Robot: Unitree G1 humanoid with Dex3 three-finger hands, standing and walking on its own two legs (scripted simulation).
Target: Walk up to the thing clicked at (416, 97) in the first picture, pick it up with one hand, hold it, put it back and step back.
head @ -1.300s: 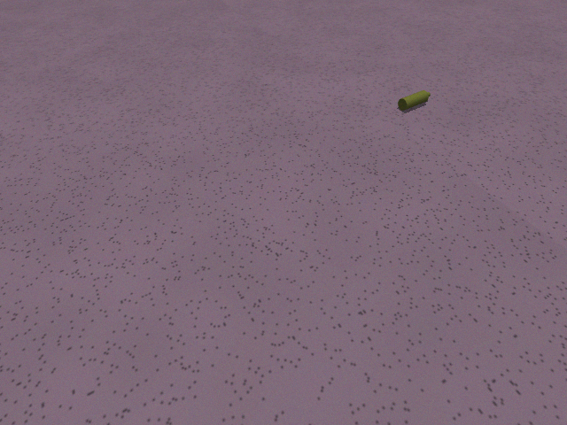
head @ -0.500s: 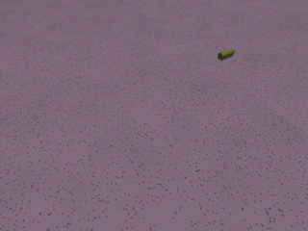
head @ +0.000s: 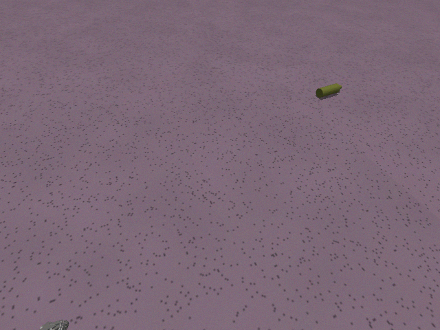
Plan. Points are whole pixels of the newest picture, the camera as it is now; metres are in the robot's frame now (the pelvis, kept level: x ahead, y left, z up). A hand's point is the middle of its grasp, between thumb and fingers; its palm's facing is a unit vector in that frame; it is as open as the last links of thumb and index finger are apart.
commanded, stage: walk up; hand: left
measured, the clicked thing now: (330, 89) +2.10 -0.93 -0.73
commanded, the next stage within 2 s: none
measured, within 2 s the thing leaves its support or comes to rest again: neither
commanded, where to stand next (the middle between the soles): +1.83 -1.29 m, yaw +25 degrees
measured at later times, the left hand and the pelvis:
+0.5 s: hand out of the picture +0.15 +0.12 -0.14, palm faces +0.24 -0.91 -0.34, open 7.4 cm; pelvis +0.19 -0.17 +0.00, yaw +9 degrees
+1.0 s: hand (212, 171) +0.58 +0.05 -0.13, palm faces +0.18 -0.93 -0.32, open 7.4 cm; pelvis +0.49 -0.27 -0.02, yaw +15 degrees
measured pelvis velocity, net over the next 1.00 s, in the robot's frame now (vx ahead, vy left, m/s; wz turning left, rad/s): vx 0.49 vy -0.27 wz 0.26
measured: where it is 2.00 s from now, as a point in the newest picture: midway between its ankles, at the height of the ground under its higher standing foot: (307, 197)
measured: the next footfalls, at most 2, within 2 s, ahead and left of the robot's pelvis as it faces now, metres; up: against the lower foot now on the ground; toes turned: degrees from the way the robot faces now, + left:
right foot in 0.20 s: +0.20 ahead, -0.26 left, +0.00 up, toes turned +0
left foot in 0.64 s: +0.39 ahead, -0.06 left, +0.00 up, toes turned +18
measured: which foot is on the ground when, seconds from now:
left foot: down 0.00-0.22, up 0.24-0.62, down 0.64-1.00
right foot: up 0.00-0.18, down 0.20-0.68, up 0.70-1.00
